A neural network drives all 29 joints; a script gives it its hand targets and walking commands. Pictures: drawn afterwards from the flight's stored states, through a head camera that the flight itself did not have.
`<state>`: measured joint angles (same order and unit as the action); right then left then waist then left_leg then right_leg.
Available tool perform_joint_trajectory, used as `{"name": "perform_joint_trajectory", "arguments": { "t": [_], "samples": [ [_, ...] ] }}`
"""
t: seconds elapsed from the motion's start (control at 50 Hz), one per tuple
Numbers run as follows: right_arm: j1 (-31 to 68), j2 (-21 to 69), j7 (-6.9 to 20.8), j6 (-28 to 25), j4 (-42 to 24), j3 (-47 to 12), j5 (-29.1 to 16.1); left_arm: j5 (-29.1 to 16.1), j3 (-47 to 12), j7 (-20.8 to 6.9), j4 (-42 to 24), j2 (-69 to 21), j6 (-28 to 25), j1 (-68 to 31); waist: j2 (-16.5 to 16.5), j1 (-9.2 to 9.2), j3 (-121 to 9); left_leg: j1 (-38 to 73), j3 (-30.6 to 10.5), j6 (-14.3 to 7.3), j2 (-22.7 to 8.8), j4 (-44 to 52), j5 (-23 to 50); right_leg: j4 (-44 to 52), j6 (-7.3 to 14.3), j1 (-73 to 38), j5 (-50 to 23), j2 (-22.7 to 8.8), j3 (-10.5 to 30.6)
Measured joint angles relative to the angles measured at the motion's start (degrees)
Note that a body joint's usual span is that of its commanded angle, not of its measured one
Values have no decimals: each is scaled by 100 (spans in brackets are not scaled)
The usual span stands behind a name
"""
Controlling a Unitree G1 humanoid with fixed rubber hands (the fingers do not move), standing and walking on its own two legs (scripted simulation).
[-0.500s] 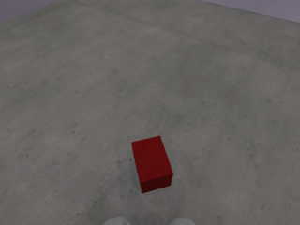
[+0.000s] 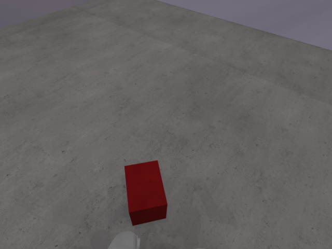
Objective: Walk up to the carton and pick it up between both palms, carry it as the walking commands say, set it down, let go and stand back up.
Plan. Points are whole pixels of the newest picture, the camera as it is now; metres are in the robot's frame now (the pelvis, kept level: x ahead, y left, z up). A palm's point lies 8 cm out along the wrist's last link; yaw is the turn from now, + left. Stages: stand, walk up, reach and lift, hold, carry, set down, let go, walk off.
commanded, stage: walk up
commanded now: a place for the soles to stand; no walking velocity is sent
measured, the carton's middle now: (145, 192) +0.52 +0.11 -0.62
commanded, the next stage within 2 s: none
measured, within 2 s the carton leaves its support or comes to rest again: neither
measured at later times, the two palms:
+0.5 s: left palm out of the picture +0.11 +0.30 -0.11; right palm out of the picture +0.09 -0.33 -0.09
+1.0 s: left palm out of the picture +0.07 +0.31 -0.11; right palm out of the picture +0.08 -0.33 -0.09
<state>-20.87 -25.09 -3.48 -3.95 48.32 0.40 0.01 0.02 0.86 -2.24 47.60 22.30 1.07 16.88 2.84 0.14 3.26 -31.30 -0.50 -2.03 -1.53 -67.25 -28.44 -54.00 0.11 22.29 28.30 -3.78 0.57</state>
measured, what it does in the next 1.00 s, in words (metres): steps on the spot: left foot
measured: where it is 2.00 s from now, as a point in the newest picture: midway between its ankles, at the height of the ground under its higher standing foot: outside the picture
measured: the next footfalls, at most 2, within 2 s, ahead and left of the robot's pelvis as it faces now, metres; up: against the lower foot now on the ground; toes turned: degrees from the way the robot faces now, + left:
left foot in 0.12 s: +0.06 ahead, +0.16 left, +0.00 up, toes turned +11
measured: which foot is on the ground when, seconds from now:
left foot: up 0.00-0.10, down 0.12-1.00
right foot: down 0.00-1.00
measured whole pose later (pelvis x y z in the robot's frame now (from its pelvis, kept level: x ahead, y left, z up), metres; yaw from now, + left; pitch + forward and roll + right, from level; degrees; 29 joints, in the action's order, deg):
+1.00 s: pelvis +0.00 +0.00 -0.01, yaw +6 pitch -4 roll +0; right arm -19.3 -24.9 -2.3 -3.8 48.3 0.4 0.0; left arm 0.0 0.9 -0.8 50.9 22.4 1.7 9.2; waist 2.0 0.1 5.0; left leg -27.3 -3.4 1.0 -0.4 -53.4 -22.6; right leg -55.5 0.5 26.2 27.2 -3.5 -1.8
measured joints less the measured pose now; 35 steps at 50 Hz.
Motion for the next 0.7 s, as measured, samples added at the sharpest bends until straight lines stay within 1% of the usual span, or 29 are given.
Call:
{"name": "perform_joint_trajectory", "arguments": {
  "t": [0.06, 0.12, 0.16, 0.18, 0.24, 0.26, 0.3, 0.32, 0.36, 0.42, 0.46, 0.48, 0.5, 0.54, 0.56, 0.6, 0.62, 0.66, 0.7],
  "samples": [
    [-1, -2, 91, 0, -2, 0, 0, 0, -1, 19, 37, -1, -51, 9, -9, -2, 1, 14, -2, 0, -1, 448, 176, 1, -8, -39, 87, 2, -73],
    [-4, -5, 112, -27, -5, 2, -1, 0, -1, 23, 29, -2, -74, 4, -13, -6, -1, 327, 46, 28, 27, 1528, 679, -105, -88, 18, 184, 2, -98],
    [-1, 15, 112, -79, 1, 2, 0, 0, 1, 51, 32, 2, -41, -102, 38, -3, 62, 319, 55, 235, 67, 1476, 647, -476, -72, 189, 170, -53, -83],
    [-1, 21, 112, -83, 1, 2, 0, 0, 2, 79, 31, 3, -21, -157, 42, -2, 62, 320, 54, 259, 68, 1465, 612, -551, -65, 277, 261, -44, -82],
    [-2, 21, 112, -86, 1, 2, 0, 0, 0, 142, 27, 6, -41, -362, 44, -1, 60, 319, 17, 199, 62, 1478, 591, -553, -11, 489, 622, -20, -79],
    [-2, 22, 112, -86, 0, 1, 0, 0, 0, 142, 26, 7, -64, -421, 46, 0, 58, 318, 2, 209, 63, 1478, 590, -485, 28, 523, 507, -21, -78],
    [5, 22, 112, -86, 0, 2, 0, 0, -1, 142, 26, 7, -124, -484, 47, 1, 55, 316, -25, 274, 64, 1454, 579, -154, 96, 467, -97, -22, -76],
    [15, 22, 112, -77, 2, 2, 0, 0, 0, 143, 31, 6, -145, -495, 32, 0, 57, 317, -48, 292, 58, 1430, 567, -137, 56, 456, -279, -17, -94],
    [29, 22, 111, -26, 3, 2, 0, 0, 0, 144, 57, 6, -160, -500, 1, 1, 56, 315, -79, 158, 67, 1366, 529, -139, -26, 404, -218, -26, -146],
    [35, 22, 111, -10, 1, 2, 0, 0, 0, 144, 108, 6, -148, -501, 1, 0, 55, 314, -77, 52, 105, 1045, 184, -138, -26, 334, -102, -94, -155],
    [34, 20, 112, -10, -1, 2, 0, 0, -1, 144, 108, 5, -136, -520, -14, -2, 55, 324, -79, 10, 105, 1104, 229, -138, -32, 365, -101, -128, -170],
    [33, 19, 112, -10, -2, 2, 0, 0, -1, 144, 108, 4, -120, -533, -33, -3, 54, 370, -81, -13, 105, 1265, 405, -142, -53, 392, -108, -130, -181],
    [34, 20, 112, -12, -1, 2, 0, 0, -1, 144, 108, 4, -102, -552, -49, -3, 56, 423, -83, 10, 102, 1436, 578, -171, -85, 434, -106, -133, -188],
    [35, 21, 113, -12, 1, 2, 0, 0, 0, 144, 109, 6, -27, -613, -45, -1, 107, 418, -88, 256, 104, 1426, 490, -217, -95, 458, -98, -149, -184],
    [35, 21, 113, -12, 0, 2, 0, 0, 0, 144, 109, 5, 6, -634, -45, -1, 108, 416, -90, 289, 104, 1420, 456, -217, -67, 454, -52, -140, -185],
    [35, 22, 113, -12, 0, 2, 0, 0, 0, 147, 106, 6, 17, -693, -44, -1, 108, 416, -128, 271, 104, 1420, 451, -206, -33, 428, 20, -91, -185],
    [40, 22, 113, -12, 0, 2, 0, 0, -1, 147, 106, 6, 1, -713, -42, 0, 108, 416, -151, 275, 104, 1420, 464, -163, -20, 413, -153, -68, -184],
    [84, 21, 112, -11, 0, 2, 0, 0, -1, 147, 116, 6, -44, -716, -46, 0, 108, 416, -175, 273, 101, 1419, 500, -156, -59, 401, -213, -61, -198],
    [135, 22, 113, 1, 1, 2, 0, 0, 0, 147, 171, 6, -57, -715, -47, 0, 108, 417, -179, 170, 113, 1384, 514, -156, -68, 374, -176, -66, -209]
  ]
}}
